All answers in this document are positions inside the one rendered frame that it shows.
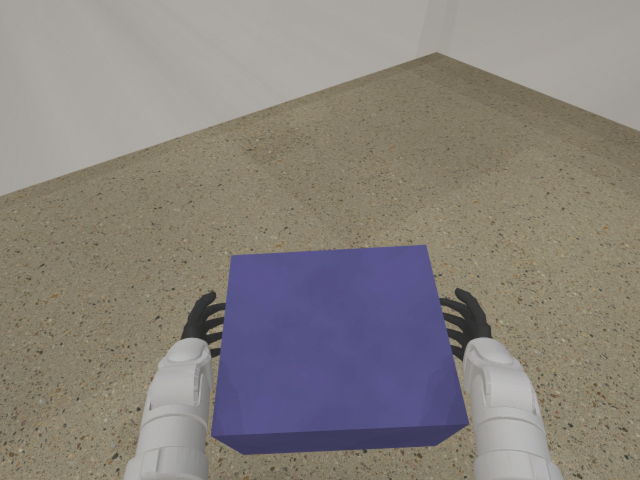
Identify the carton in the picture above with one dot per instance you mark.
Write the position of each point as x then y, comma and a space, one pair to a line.
335, 350

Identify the left robot forearm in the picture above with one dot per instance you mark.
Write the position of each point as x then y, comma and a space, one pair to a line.
171, 444

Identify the left robot hand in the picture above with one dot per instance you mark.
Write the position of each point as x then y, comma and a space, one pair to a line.
197, 326

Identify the right robot hand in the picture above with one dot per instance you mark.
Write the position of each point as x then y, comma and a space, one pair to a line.
473, 325

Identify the right robot forearm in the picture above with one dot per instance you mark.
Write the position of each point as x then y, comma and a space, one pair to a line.
507, 423

